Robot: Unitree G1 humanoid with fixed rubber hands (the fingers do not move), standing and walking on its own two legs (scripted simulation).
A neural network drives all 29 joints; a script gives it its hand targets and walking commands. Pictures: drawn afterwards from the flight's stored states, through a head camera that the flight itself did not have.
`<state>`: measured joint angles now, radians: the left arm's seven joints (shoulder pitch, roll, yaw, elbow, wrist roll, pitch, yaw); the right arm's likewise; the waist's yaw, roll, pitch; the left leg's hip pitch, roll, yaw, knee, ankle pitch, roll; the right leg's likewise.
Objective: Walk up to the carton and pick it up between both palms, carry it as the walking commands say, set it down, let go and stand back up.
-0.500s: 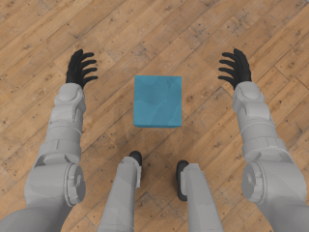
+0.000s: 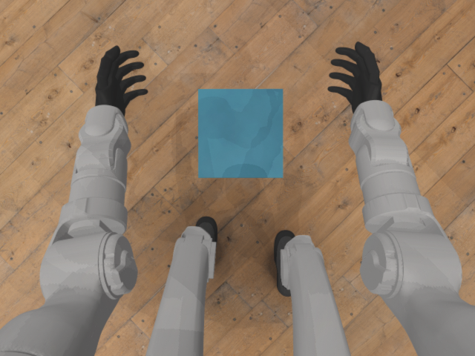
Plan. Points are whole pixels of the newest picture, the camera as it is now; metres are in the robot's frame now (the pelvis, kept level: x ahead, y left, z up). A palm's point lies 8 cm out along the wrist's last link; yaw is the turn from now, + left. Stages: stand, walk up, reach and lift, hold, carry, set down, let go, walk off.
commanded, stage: reach and lift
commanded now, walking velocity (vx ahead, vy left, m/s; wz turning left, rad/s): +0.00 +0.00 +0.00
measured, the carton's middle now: (240, 140) +0.46 +0.04 -0.48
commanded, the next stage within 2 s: none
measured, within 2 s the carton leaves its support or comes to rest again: neither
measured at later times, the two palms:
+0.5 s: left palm (149, 125) +0.46 +0.23 -0.29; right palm (330, 122) +0.49 -0.15 -0.29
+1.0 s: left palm (168, 135) +0.45 +0.22 -0.42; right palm (314, 134) +0.48 -0.15 -0.42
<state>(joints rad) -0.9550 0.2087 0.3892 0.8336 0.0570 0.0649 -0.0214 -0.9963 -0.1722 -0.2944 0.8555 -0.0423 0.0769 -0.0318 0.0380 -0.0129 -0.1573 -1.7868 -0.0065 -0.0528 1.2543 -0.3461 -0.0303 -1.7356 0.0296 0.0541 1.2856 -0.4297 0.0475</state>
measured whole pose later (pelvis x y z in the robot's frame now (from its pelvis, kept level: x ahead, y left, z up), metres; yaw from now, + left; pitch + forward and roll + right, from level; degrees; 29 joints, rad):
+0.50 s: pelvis -0.04 +0.00 -0.15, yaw +0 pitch +49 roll -1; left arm -1.12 0.29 0.28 0.90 -0.10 0.08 0.05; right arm -1.16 -0.26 -0.16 0.89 0.10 0.11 -0.11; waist 0.05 -0.01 -0.01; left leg -2.21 -0.02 -0.06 1.82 -0.46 -0.05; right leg -2.15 0.06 0.06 1.86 -0.56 0.07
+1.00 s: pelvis -0.05 +0.00 -0.23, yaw -1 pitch +41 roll -1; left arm -1.29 0.36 0.17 1.11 -0.21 -0.01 0.09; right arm -1.33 -0.31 -0.05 1.07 0.20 0.02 -0.12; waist 0.04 0.00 0.27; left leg -2.33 -0.01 -0.05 2.11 -0.50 -0.05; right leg -2.27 0.08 0.06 2.16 -0.60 0.08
